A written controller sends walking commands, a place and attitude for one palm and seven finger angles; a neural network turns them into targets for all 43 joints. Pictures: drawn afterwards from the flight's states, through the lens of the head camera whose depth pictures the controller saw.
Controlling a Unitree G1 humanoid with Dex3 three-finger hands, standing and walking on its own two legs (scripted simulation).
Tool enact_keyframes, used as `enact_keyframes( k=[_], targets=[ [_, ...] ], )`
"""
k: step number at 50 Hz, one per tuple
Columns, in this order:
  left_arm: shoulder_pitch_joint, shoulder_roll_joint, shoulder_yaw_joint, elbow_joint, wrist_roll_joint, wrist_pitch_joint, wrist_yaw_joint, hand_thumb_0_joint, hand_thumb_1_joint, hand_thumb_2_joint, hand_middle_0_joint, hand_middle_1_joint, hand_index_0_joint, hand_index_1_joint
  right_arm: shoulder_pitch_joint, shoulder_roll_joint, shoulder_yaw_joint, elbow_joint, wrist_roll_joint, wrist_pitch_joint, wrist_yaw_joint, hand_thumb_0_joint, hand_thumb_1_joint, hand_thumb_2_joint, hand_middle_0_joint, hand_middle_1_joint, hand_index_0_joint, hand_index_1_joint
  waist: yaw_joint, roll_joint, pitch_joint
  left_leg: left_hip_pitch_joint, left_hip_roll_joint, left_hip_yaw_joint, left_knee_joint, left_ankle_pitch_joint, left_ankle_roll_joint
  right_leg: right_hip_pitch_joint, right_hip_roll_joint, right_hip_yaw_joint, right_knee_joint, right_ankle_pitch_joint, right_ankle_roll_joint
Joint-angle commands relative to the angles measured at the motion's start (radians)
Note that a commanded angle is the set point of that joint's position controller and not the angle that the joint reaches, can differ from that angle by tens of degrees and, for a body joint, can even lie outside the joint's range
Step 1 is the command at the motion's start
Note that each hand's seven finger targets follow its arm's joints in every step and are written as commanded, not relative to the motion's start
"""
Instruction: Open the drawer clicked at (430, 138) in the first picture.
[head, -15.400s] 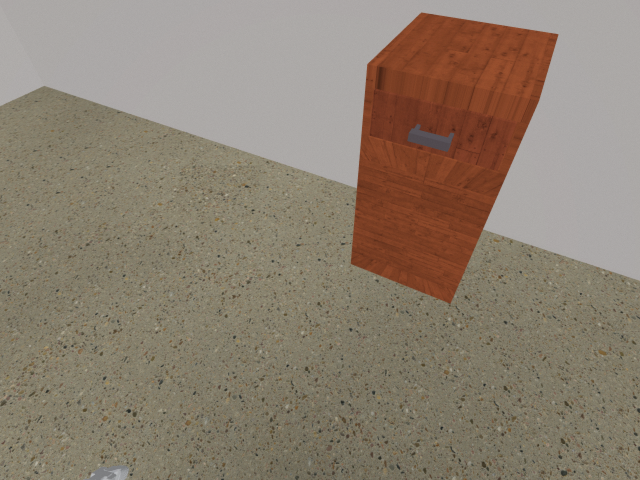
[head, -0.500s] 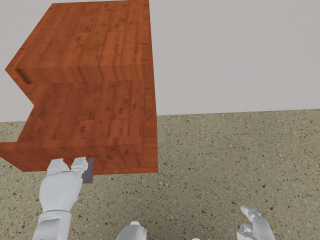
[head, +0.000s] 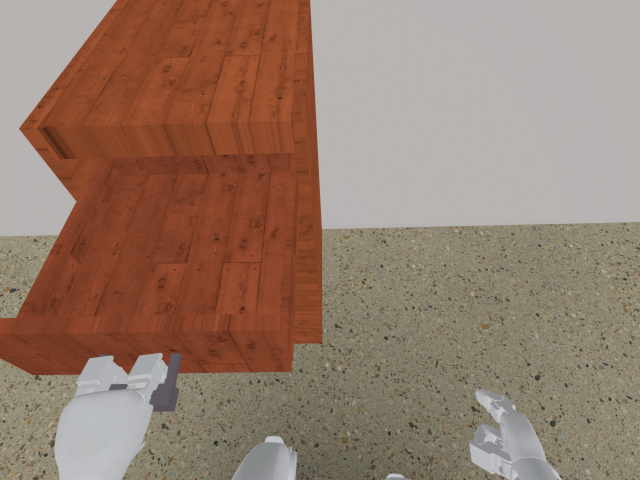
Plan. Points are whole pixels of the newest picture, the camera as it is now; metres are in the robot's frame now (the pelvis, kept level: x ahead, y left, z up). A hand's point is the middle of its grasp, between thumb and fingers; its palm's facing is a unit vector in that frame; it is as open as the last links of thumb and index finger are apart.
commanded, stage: pull the drawer open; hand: left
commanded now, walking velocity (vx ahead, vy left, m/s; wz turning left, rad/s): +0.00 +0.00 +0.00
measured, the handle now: (134, 379) +0.23 +0.25 +0.00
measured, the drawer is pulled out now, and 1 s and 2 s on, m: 0.29 0.30 0.29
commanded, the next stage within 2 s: open the thumb to release the handle in 0.20 s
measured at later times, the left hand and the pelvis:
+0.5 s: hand (132, 436) +0.17 +0.24 -0.02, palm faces +0.02 -0.08 -1.00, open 6.5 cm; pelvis -0.01 +0.00 -0.01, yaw +1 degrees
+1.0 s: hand (132, 440) +0.17 +0.24 -0.02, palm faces +0.02 -0.09 -1.00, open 13.6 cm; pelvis -0.02 +0.00 +0.00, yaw +1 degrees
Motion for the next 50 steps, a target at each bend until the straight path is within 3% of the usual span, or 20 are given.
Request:
enact_keyframes(
  k=[1, 8, 11, 12, 14, 15, 16, 17, 18, 21, 22, 23, 27, 30, 32, 35, 39, 41, 42, 50],
  targets=[
    [0.081, 0.185, 0.204, -0.147, -0.034, 0.037, 0.050, 0.000, 0.900, 0.900, -0.400, -1.350, -0.400, -1.350, -0.106, -0.097, -0.032, -0.150, 0.001, -0.037, -0.012, 0.000, -0.900, -0.900, 0.200, 0.300, 0.200, 0.300, 0.040, -0.035, -0.197, 0.281, -0.077, 0.011, -0.098, 0.220, 0.052, 0.018, 0.013, 0.041, -0.203, 0.439, -0.003],
    [0.151, 0.182, 0.200, -0.178, -0.047, 0.023, 0.035, 0.000, 0.900, 0.900, -0.400, -1.350, -0.400, -1.350, -0.115, -0.089, -0.028, -0.168, 0.004, -0.035, -0.010, 0.000, -0.900, -0.900, 0.200, 0.300, 0.200, 0.300, 0.056, -0.016, -0.180, 0.271, -0.080, 0.011, -0.101, 0.201, 0.052, 0.026, 0.010, 0.051, -0.216, 0.416, -0.004],
    [0.268, 0.192, 0.229, -0.163, -0.054, 0.016, 0.030, 0.000, 0.900, 0.900, -0.400, -1.350, -0.400, -1.350, -0.129, -0.078, -0.024, -0.171, 0.007, -0.029, -0.005, 0.000, -0.900, -0.900, 0.200, 0.300, 0.200, 0.300, 0.084, -0.016, -0.197, 0.261, -0.085, 0.016, -0.106, 0.232, 0.051, 0.072, 0.013, 0.062, -0.205, 0.479, -0.008],
    [0.271, 0.171, 0.202, -0.177, -0.056, 0.015, 0.026, 0.000, 0.900, 0.900, -0.400, -1.350, -0.400, -1.350, -0.123, -0.079, -0.030, -0.179, 0.008, -0.030, -0.003, 0.000, -0.900, -0.900, 0.200, 0.300, 0.200, 0.300, 0.072, -0.007, -0.169, 0.250, -0.083, 0.015, -0.106, 0.226, 0.053, 0.070, 0.012, 0.059, -0.208, 0.489, -0.008],
    [0.329, 0.181, 0.223, -0.183, -0.056, 0.001, 0.027, 0.000, 0.900, 0.900, -0.400, -1.350, -0.400, -1.350, -0.127, -0.074, -0.030, -0.178, 0.006, -0.026, 0.004, 0.000, -0.900, -0.900, 0.200, 0.300, 0.200, 0.300, 0.086, -0.001, -0.183, 0.251, -0.085, 0.015, -0.105, 0.245, 0.052, 0.084, 0.014, 0.063, -0.200, 0.516, -0.010],
    [-0.038, 0.106, 0.079, -0.206, -0.041, 0.005, 0.027, 0.000, 0.900, 0.900, -0.400, -1.350, -0.400, -1.350, -0.114, -0.098, -0.017, -0.159, -0.007, -0.035, 0.005, 0.000, -0.900, -0.900, 0.200, 0.300, 0.200, 0.300, -0.039, -0.001, -0.133, 0.233, -0.072, -0.006, -0.067, 0.204, 0.056, -0.048, -0.001, 0.045, -0.187, 0.462, 0.001],
    [-0.059, 0.154, 0.159, -0.222, -0.037, -0.017, 0.042, 0.000, 0.830, 0.870, -0.395, -1.342, -0.395, -1.342, -0.098, -0.092, -0.034, -0.150, -0.011, -0.045, 0.002, 0.000, -0.900, -0.900, 0.200, 0.300, 0.200, 0.300, -0.002, 0.003, -0.175, 0.251, -0.068, -0.002, -0.057, 0.190, 0.054, -0.053, 0.005, 0.043, -0.186, 0.412, 0.005],
    [0.047, 0.152, 0.170, -0.153, -0.024, -0.012, 0.051, 0.000, 0.760, 0.840, -0.390, -1.335, -0.390, -1.335, -0.085, -0.095, -0.040, -0.150, -0.015, -0.055, -0.002, 0.000, -0.900, -0.900, 0.200, 0.300, 0.200, 0.300, 0.011, -0.012, -0.180, 0.245, -0.071, -0.002, -0.056, 0.195, 0.056, -0.037, 0.012, 0.030, -0.178, 0.420, -0.001],
    [0.052, 0.138, 0.150, -0.160, -0.023, -0.010, 0.051, 0.000, 0.690, 0.810, -0.385, -1.327, -0.385, -1.327, -0.093, -0.097, -0.035, -0.157, -0.015, -0.052, 0.003, 0.000, -0.900, -0.900, 0.200, 0.300, 0.200, 0.300, 0.016, -0.016, -0.192, 0.249, -0.073, -0.004, -0.060, 0.198, 0.052, -0.047, 0.010, 0.033, -0.176, 0.411, -0.003],
    [0.013, 0.138, 0.130, -0.201, -0.020, 0.010, 0.055, 0.000, 0.480, 0.720, -0.370, -1.305, -0.370, -1.305, -0.089, -0.103, -0.040, -0.167, -0.010, -0.052, 0.007, 0.000, -0.900, -0.900, 0.200, 0.300, 0.200, 0.300, 0.010, -0.019, -0.229, 0.275, -0.072, -0.004, -0.064, 0.190, 0.053, -0.062, 0.009, 0.030, -0.176, 0.366, -0.004],
    [0.033, 0.114, 0.105, -0.191, -0.022, 0.022, 0.051, 0.000, 0.410, 0.690, -0.365, -1.298, -0.365, -1.298, -0.078, -0.103, -0.043, -0.171, -0.007, -0.055, 0.003, 0.000, -0.900, -0.900, 0.200, 0.300, 0.200, 0.300, 0.006, -0.023, -0.214, 0.265, -0.073, -0.002, -0.068, 0.187, 0.058, -0.039, 0.008, 0.020, -0.184, 0.383, -0.003],
    [0.026, 0.141, 0.122, -0.201, -0.021, 0.030, 0.048, 0.000, 0.340, 0.660, -0.360, -1.290, -0.360, -1.290, -0.081, -0.104, -0.040, -0.168, -0.007, -0.051, 0.005, 0.000, -0.900, -0.900, 0.200, 0.300, 0.200, 0.300, 0.013, -0.034, -0.225, 0.272, -0.074, 0.001, -0.070, 0.193, 0.053, -0.038, 0.007, 0.031, -0.187, 0.385, -0.003],
    [0.037, 0.122, 0.082, -0.199, -0.021, 0.066, 0.032, 0.000, 0.060, 0.540, -0.340, -1.260, -0.340, -1.260, -0.078, -0.103, -0.035, -0.177, 0.003, -0.043, -0.004, 0.000, -0.900, -0.900, 0.200, 0.300, 0.200, 0.300, 0.011, -0.034, -0.198, 0.272, -0.073, 0.000, -0.095, 0.184, 0.057, -0.009, 0.008, 0.022, -0.202, 0.384, -0.002],
    [0.038, 0.140, 0.096, -0.190, -0.027, 0.070, 0.019, 0.000, -0.150, 0.450, -0.325, -1.237, -0.325, -1.237, -0.084, -0.102, -0.027, -0.175, 0.007, -0.043, -0.011, 0.000, -0.900, -0.900, 0.200, 0.300, 0.200, 0.300, 0.013, -0.042, -0.189, 0.270, -0.070, -0.001, -0.107, 0.178, 0.058, -0.002, 0.009, 0.025, -0.214, 0.372, -0.003],
    [0.024, 0.111, 0.057, -0.182, -0.027, 0.066, 0.010, 0.000, -0.290, 0.390, -0.315, -1.222, -0.315, -1.222, -0.083, -0.099, -0.024, -0.178, 0.007, -0.044, -0.011, 0.000, -0.900, -0.900, 0.200, 0.300, 0.200, 0.300, 0.003, -0.036, -0.144, 0.258, -0.070, -0.001, -0.113, 0.139, 0.058, -0.021, 0.006, 0.020, -0.227, 0.320, 0.000],
    [0.013, 0.129, 0.079, -0.183, -0.023, 0.050, 0.011, 0.000, -0.500, 0.300, -0.300, -1.200, -0.300, -1.200, -0.082, -0.099, -0.023, -0.176, 0.001, -0.049, -0.012, 0.000, -0.900, -0.900, 0.200, 0.300, 0.200, 0.300, 0.009, -0.029, -0.158, 0.268, -0.067, -0.005, -0.116, 0.134, 0.057, -0.033, 0.007, 0.021, -0.227, 0.293, -0.004],
    [-0.018, 0.117, 0.067, -0.166, -0.021, 0.041, 0.014, 0.000, -0.500, 0.300, -0.300, -1.200, -0.300, -1.200, -0.078, -0.097, -0.024, -0.174, 0.002, -0.054, -0.011, 0.000, -0.900, -0.900, 0.200, 0.300, 0.200, 0.300, 0.002, -0.029, -0.132, 0.256, -0.068, -0.007, -0.113, 0.103, 0.057, -0.055, 0.007, 0.018, -0.235, 0.249, -0.002],
    [-0.038, 0.134, 0.084, -0.170, -0.014, 0.040, 0.019, 0.000, -0.500, 0.300, -0.300, -1.200, -0.300, -1.200, -0.084, -0.097, -0.022, -0.169, 0.000, -0.053, -0.010, 0.000, -0.900, -0.900, 0.200, 0.300, 0.200, 0.300, 0.010, -0.026, -0.157, 0.270, -0.068, -0.007, -0.111, 0.104, 0.055, -0.067, 0.007, 0.023, -0.232, 0.231, -0.003],
    [-0.046, 0.107, 0.053, -0.173, -0.013, 0.042, 0.020, 0.000, -0.500, 0.300, -0.300, -1.200, -0.300, -1.200, -0.079, -0.097, -0.026, -0.175, 0.001, -0.057, -0.012, 0.000, -0.900, -0.900, 0.200, 0.300, 0.200, 0.300, -0.001, -0.020, -0.145, 0.268, -0.067, -0.009, -0.112, 0.103, 0.058, -0.064, 0.008, 0.016, -0.231, 0.241, -0.004],
    [-0.126, 0.124, 0.059, -0.150, -0.007, 0.066, 0.022, 0.000, -0.500, 0.300, -0.300, -1.200, -0.300, -1.200, -0.078, -0.099, -0.025, -0.159, 0.004, -0.063, -0.023, 0.000, -0.900, -0.900, 0.200, 0.300, 0.200, 0.300, -0.008, -0.036, -0.164, 0.270, -0.066, -0.011, -0.115, 0.095, 0.058, -0.063, 0.007, 0.018, -0.239, 0.227, -0.001]
  ],
)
